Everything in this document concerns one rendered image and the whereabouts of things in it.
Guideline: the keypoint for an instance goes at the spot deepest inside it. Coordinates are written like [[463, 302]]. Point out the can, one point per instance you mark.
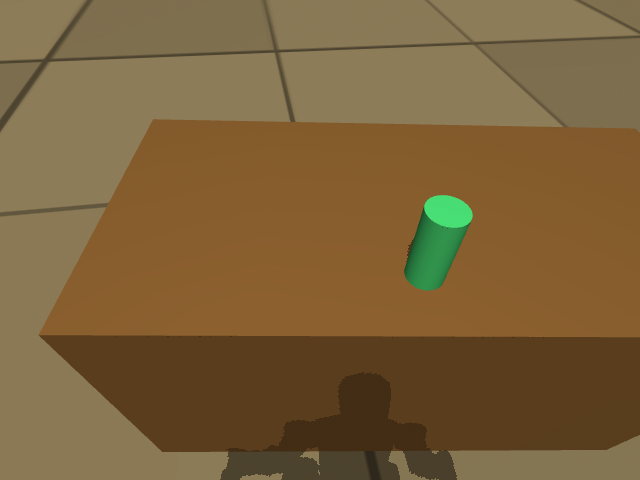
[[441, 229]]

